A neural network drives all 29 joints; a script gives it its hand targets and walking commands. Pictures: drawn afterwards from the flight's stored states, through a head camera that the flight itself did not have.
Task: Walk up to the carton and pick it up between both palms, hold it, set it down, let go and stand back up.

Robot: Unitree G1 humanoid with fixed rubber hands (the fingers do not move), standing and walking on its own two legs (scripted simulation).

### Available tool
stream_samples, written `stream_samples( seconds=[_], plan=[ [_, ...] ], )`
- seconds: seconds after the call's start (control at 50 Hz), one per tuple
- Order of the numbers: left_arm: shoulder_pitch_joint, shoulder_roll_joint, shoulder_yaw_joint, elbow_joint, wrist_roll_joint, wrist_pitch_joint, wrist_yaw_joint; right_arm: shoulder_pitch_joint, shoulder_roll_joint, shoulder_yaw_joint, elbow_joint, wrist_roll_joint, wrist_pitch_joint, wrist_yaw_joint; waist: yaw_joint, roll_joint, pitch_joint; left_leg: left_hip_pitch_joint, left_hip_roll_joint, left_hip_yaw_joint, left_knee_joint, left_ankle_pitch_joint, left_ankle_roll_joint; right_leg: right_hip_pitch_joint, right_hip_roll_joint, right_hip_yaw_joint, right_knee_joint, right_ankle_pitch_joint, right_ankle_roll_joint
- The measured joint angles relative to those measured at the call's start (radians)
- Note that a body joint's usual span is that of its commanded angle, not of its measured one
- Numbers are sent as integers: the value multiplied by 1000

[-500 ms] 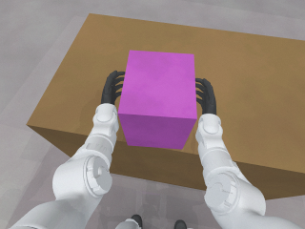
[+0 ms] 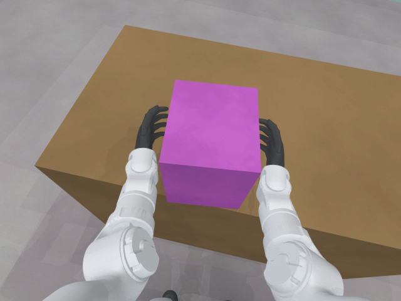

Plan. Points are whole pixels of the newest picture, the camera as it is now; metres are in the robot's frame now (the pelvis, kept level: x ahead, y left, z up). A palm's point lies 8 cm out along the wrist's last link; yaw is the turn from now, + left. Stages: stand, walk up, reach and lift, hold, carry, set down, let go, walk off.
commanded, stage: reach and lift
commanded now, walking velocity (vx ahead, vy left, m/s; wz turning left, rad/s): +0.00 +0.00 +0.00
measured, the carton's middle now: (209, 149) +0.42 +0.04 -0.02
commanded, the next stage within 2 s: none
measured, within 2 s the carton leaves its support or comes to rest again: neither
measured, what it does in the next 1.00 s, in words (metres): stands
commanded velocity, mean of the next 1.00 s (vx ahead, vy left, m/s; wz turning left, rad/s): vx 0.00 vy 0.00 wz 0.00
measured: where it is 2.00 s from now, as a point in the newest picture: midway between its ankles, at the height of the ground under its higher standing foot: outside the picture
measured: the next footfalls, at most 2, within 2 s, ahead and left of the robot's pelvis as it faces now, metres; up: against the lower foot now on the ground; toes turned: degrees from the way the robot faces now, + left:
none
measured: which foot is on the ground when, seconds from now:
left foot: down 0.00-1.00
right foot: down 0.00-1.00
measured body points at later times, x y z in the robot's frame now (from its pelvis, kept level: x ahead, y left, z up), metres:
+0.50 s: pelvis +0.00 +0.00 +0.00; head +0.09 +0.04 +0.44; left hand +0.41 +0.18 +0.02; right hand +0.41 -0.10 +0.02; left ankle -0.01 +0.12 -0.74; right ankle -0.02 -0.13 -0.74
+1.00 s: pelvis +0.00 +0.00 +0.00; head +0.09 +0.04 +0.44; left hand +0.41 +0.18 +0.01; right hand +0.41 -0.09 +0.02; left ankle -0.01 +0.12 -0.74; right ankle -0.02 -0.13 -0.74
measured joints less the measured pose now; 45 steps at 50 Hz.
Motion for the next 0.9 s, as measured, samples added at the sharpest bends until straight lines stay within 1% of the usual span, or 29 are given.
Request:
stream_samples(
  seconds=[0.1,0.34,0.56,0.68,0.74,0.9],
  plan=[
    [8,-5,1,-18,5,8,-11,12,7,13,-21,8,6,0,-3,-1,3,8,-2,-2,-14,7,-1,6,-3,-7,-5,0,-1],
    [16,-11,1,-40,6,16,-16,13,6,22,-17,17,1,-2,-9,0,4,13,-5,3,-29,16,0,10,-7,-13,-13,3,-1],
    [10,-11,-2,-33,-6,18,-12,13,-4,31,-5,30,-6,-6,-7,-9,-3,5,-3,9,-37,23,1,3,-7,-16,-22,11,-1],
    [8,-10,0,-24,-10,13,-9,11,-9,35,1,30,-7,-6,-14,-5,-5,3,-6,10,-41,27,4,2,-11,-19,-25,12,1],
    [5,-9,0,-17,-16,10,-7,11,-13,44,3,39,-7,-8,-11,-5,-5,3,-6,14,-44,29,5,0,-12,-17,-25,14,1],
    [-3,-1,-2,10,-20,1,1,8,-19,38,20,31,-18,-13,-5,-8,-25,-16,-2,22,-44,32,5,-19,-9,-15,-30,21,0]
  ],
)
